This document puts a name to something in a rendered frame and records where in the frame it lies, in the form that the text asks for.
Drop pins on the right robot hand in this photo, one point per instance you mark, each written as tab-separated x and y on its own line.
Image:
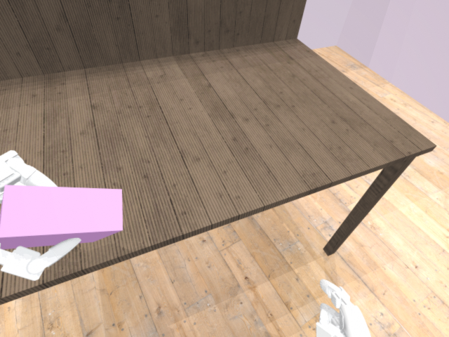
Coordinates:
348	323

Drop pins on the left robot hand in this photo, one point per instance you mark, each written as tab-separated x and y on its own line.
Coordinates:
24	262

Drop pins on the table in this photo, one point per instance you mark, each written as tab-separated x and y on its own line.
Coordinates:
203	112

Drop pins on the sponge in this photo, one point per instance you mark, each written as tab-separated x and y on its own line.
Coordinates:
34	216

